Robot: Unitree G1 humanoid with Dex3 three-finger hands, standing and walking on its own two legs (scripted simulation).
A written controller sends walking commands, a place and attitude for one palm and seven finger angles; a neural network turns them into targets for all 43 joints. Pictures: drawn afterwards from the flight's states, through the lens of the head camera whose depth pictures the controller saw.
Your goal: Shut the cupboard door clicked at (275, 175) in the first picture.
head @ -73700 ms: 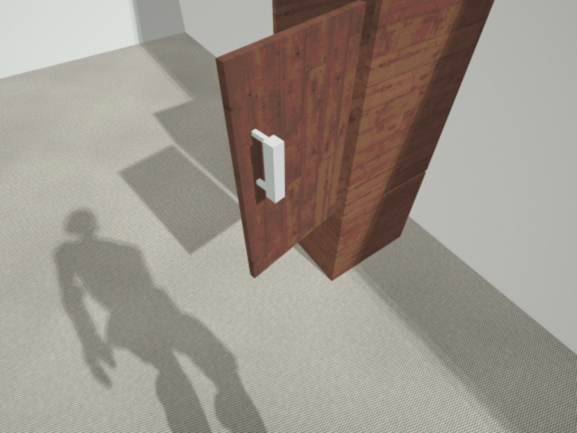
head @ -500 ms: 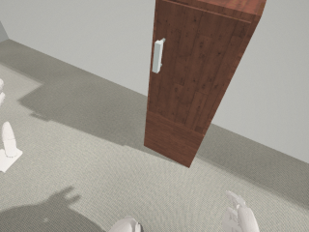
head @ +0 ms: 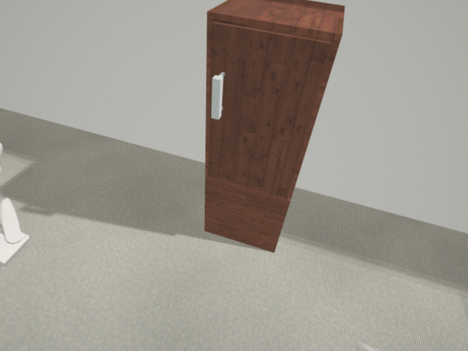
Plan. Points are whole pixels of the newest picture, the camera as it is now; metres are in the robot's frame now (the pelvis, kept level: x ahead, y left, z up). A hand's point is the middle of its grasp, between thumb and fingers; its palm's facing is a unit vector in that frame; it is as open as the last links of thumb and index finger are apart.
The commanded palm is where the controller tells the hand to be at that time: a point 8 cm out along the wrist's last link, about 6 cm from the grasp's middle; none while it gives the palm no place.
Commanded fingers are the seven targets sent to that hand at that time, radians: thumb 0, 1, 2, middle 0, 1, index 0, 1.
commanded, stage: stop stepping back and stand still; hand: left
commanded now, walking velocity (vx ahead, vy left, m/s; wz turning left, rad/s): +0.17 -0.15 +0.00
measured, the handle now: (219, 95) +0.85 +0.09 +0.05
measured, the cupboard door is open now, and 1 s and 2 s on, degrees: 0 0 0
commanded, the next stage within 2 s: let the arm hang, fingers relaxed in 0.28 s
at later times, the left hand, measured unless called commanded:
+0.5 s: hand (66, 289) +0.22 +0.29 +0.01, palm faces +0.25 -0.86 -0.44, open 7.4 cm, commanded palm none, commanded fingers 0.00 0.90 0.90 -0.20 -0.30 -0.20 -0.30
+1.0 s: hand out of the picture -0.02 +0.22 -0.16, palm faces +0.07 -0.97 -0.23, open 7.3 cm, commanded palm none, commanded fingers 0.00 0.90 0.90 -0.20 -0.30 -0.20 -0.30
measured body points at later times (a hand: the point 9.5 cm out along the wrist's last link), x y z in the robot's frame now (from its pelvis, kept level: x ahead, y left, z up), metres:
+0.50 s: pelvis +0.02 +0.03 -0.01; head +0.02 +0.00 +0.44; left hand +0.20 +0.33 +0.03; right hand +0.18 -0.20 -0.13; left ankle +0.07 +0.13 -0.73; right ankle -0.01 -0.06 -0.73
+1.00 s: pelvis +0.03 +0.04 +0.01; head +0.04 +0.03 +0.46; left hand -0.02 +0.27 -0.14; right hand +0.03 -0.18 -0.15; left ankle +0.07 +0.13 -0.73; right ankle -0.01 -0.06 -0.73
